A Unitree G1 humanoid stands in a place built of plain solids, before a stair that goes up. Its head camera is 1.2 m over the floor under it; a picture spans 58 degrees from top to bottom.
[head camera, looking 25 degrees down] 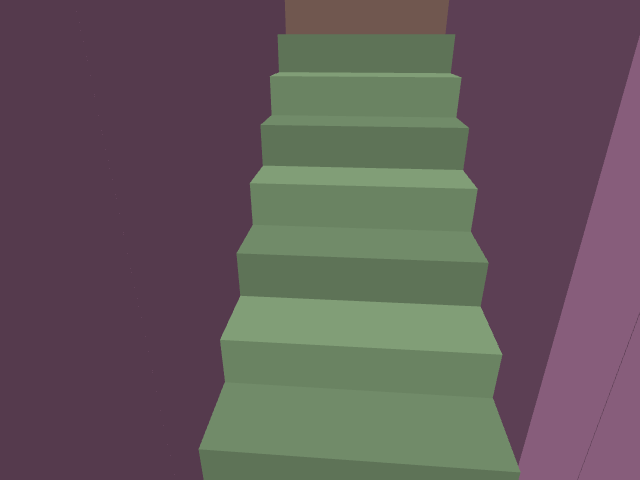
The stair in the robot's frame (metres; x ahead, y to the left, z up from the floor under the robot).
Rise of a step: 0.17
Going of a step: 0.26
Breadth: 0.86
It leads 5 degrees to the right of straight ahead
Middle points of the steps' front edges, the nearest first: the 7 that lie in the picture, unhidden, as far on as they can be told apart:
0.80 -0.09 0.18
1.05 -0.11 0.35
1.31 -0.14 0.52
1.57 -0.16 0.70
1.82 -0.18 0.87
2.07 -0.20 1.04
2.33 -0.22 1.22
